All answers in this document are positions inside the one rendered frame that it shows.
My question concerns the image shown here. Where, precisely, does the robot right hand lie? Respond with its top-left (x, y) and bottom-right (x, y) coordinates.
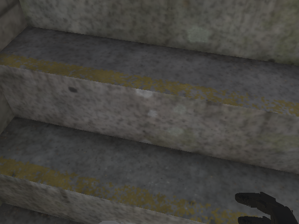
top-left (235, 191), bottom-right (298, 224)

